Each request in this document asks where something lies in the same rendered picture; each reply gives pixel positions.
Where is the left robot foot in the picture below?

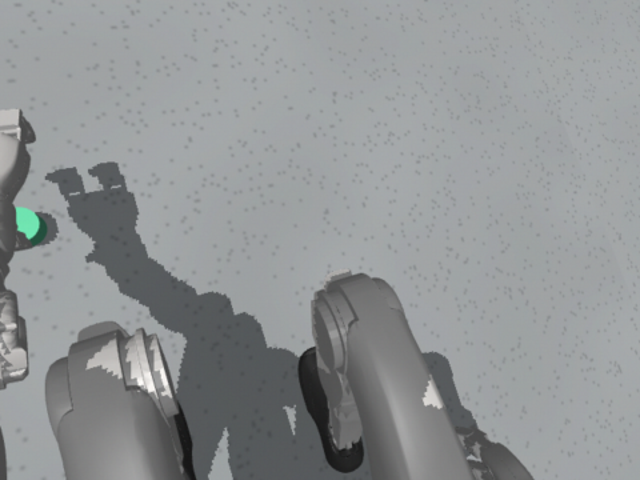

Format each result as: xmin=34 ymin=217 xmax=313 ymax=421
xmin=174 ymin=401 xmax=196 ymax=480

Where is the tin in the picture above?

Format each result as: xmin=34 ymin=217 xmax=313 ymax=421
xmin=15 ymin=207 xmax=47 ymax=246

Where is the left robot hand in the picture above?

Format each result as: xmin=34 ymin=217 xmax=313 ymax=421
xmin=0 ymin=109 xmax=36 ymax=251

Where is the left robot arm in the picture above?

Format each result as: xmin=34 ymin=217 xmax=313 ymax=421
xmin=0 ymin=195 xmax=29 ymax=480

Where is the right robot foot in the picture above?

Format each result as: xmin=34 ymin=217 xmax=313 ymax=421
xmin=298 ymin=347 xmax=364 ymax=473

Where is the right robot hand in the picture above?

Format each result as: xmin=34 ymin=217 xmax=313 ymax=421
xmin=454 ymin=426 xmax=534 ymax=480

